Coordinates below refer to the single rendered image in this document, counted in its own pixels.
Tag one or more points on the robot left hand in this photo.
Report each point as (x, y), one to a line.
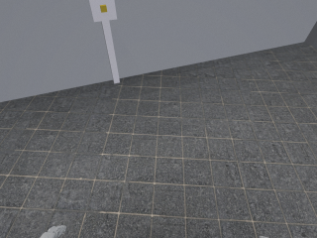
(54, 232)

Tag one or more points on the panel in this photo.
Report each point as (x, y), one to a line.
(105, 18)

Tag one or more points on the button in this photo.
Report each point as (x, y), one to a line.
(103, 8)

